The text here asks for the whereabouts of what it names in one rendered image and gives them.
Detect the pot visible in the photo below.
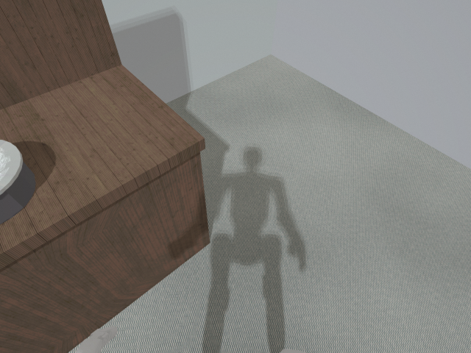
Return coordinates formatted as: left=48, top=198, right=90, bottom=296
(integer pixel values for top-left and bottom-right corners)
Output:
left=0, top=162, right=36, bottom=224

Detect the lid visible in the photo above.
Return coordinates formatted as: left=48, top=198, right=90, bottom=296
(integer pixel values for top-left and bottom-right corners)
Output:
left=0, top=140, right=23, bottom=195

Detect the left robot hand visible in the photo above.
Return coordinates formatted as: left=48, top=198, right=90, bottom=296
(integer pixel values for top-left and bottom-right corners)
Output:
left=76, top=327, right=118, bottom=353

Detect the table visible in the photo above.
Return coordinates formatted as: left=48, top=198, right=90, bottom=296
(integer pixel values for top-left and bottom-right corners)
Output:
left=0, top=0, right=210, bottom=353

